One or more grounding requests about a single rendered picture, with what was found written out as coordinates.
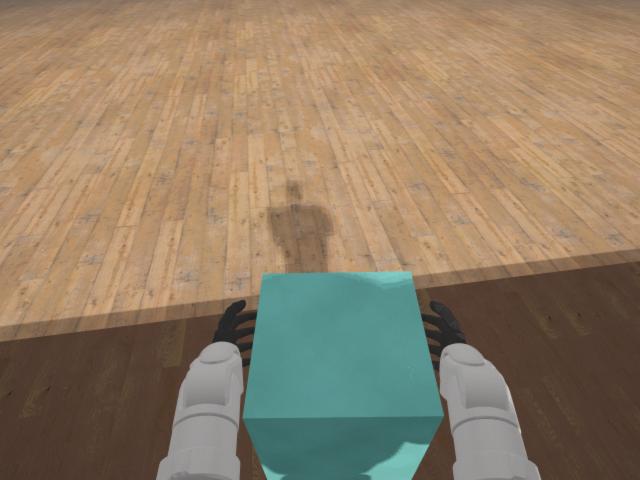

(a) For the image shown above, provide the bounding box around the robot right forearm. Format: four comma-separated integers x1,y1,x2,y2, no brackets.
439,343,541,480

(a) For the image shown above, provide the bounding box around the left robot hand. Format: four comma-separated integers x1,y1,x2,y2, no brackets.
212,300,257,367

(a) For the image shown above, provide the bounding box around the right robot hand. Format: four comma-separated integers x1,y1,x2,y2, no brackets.
421,301,467,372

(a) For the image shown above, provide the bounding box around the carton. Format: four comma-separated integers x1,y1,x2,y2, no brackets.
243,271,444,480

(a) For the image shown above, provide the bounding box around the robot left forearm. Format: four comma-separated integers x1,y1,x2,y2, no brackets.
156,342,244,480

